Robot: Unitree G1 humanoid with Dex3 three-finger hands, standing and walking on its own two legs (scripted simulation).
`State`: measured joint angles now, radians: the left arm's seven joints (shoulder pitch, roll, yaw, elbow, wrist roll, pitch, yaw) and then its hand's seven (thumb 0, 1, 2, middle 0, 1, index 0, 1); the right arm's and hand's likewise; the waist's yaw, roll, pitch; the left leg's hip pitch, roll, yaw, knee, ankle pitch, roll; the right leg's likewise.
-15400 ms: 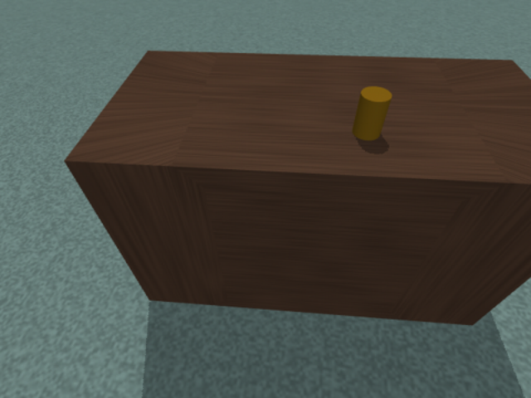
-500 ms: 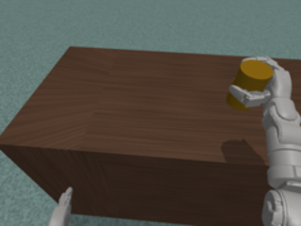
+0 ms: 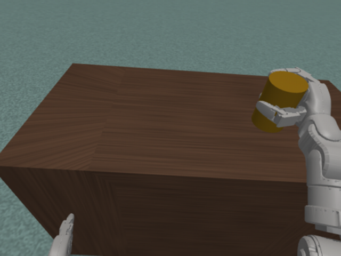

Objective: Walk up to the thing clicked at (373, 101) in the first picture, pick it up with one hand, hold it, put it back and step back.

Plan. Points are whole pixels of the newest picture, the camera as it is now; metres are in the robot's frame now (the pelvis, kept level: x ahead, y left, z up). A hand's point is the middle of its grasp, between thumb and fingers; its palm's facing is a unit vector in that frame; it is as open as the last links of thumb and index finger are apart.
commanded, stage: lift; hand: right
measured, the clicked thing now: (276, 103) +0.39 -0.18 +0.23
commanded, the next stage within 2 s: hold in 0.40 s
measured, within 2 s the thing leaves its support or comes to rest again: neither
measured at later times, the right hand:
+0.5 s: hand (287, 93) +0.36 -0.18 +0.27, palm faces +0.15 +0.99 -0.02, open 9.9 cm
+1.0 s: hand (293, 91) +0.35 -0.18 +0.28, palm faces +0.15 +0.99 -0.03, open 9.9 cm
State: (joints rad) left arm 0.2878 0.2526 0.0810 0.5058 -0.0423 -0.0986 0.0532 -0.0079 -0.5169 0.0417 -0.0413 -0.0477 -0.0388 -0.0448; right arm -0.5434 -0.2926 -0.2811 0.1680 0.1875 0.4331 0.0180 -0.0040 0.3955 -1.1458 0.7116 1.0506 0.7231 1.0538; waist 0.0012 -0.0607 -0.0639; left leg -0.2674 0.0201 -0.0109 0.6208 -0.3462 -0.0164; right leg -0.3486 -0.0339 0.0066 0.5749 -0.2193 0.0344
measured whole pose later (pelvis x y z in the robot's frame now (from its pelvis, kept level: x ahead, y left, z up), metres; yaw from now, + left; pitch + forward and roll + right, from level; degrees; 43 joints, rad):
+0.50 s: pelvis +0.01 +0.00 +0.00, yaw -1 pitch -2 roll +0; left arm 0.28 0.25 0.07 0.55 -0.04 -0.16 0.05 -0.01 -0.53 0.05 -0.05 -0.04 -0.04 -0.05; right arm -0.52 -0.29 -0.31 0.00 0.21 0.61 0.03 0.00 0.40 -1.15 0.71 1.05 0.72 1.05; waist -0.01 -0.07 -0.07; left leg -0.22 0.02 0.00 0.59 -0.35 -0.01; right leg -0.30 -0.03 0.02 0.55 -0.22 0.04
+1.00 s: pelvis +0.01 +0.00 +0.00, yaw -1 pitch -2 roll +0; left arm 0.25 0.26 0.08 0.60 -0.04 -0.18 0.04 -0.01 -0.53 0.04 -0.05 -0.05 -0.05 -0.05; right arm -0.51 -0.30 -0.32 -0.10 0.23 0.72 0.03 0.00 0.40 -1.15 0.71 1.05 0.72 1.05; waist -0.02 -0.08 -0.08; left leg -0.19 0.03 0.01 0.57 -0.34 -0.02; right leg -0.29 -0.02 0.02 0.54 -0.22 0.03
